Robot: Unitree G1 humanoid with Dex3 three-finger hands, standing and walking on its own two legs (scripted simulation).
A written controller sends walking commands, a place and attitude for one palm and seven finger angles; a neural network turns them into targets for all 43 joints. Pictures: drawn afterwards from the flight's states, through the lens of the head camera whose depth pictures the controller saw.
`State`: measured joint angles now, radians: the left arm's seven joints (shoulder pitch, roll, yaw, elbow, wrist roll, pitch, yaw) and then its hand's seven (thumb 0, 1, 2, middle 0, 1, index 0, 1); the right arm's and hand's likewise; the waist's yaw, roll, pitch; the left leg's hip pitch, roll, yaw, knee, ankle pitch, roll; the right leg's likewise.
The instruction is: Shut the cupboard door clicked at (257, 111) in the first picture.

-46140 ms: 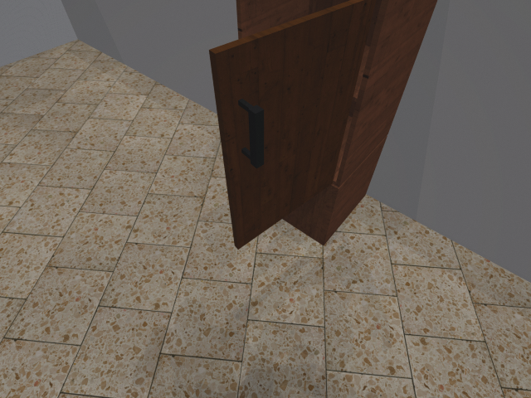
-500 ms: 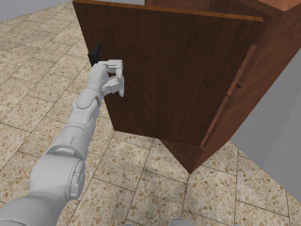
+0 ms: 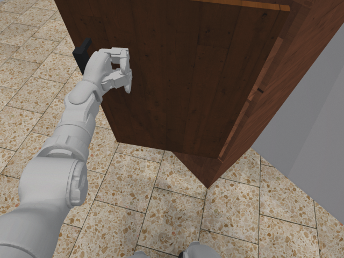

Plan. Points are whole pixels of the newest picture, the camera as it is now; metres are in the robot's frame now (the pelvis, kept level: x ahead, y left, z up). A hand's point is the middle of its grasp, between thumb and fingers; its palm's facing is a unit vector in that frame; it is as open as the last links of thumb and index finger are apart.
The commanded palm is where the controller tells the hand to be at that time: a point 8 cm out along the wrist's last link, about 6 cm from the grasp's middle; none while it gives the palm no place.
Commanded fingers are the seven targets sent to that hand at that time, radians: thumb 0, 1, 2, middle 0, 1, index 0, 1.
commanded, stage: push the door shut along its arc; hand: left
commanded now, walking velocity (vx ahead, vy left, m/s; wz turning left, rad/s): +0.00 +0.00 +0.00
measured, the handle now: (92, 69) +0.54 +0.14 +0.11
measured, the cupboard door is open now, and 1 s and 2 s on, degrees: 38 19 19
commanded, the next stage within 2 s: pull the fist back off the door in 0.50 s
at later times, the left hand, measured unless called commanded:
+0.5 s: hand (138, 65) +0.52 +0.03 +0.13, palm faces -0.45 -0.89 -0.01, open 3.5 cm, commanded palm +0.56 +0.06 +0.12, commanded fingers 0.00 0.90 0.90 -1.30 -1.50 -1.30 -1.50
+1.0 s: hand (153, 63) +0.55 +0.00 +0.10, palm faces -0.01 -1.00 -0.01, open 3.1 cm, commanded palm +0.51 +0.05 +0.12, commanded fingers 0.00 0.90 0.90 -1.30 -1.50 -1.30 -1.50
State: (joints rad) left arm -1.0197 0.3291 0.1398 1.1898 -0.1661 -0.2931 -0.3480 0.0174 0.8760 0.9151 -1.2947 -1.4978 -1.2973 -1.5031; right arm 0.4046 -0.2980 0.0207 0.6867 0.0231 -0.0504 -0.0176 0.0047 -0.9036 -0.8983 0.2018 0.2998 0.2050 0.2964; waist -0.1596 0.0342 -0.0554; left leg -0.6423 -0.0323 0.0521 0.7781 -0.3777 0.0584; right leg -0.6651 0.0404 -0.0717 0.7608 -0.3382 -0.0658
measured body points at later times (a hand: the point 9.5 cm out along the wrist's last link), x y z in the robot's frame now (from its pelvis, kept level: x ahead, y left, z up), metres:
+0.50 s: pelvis -0.01 +0.00 -0.02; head +0.12 +0.00 +0.41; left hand +0.54 +0.08 +0.13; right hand -0.01 -0.28 -0.13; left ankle +0.00 +0.08 -0.71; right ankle +0.02 -0.08 -0.71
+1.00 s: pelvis +0.02 +0.00 -0.01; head +0.13 -0.03 +0.43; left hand +0.55 +0.05 +0.11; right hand -0.03 -0.23 -0.14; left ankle +0.00 +0.08 -0.71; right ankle +0.02 -0.08 -0.71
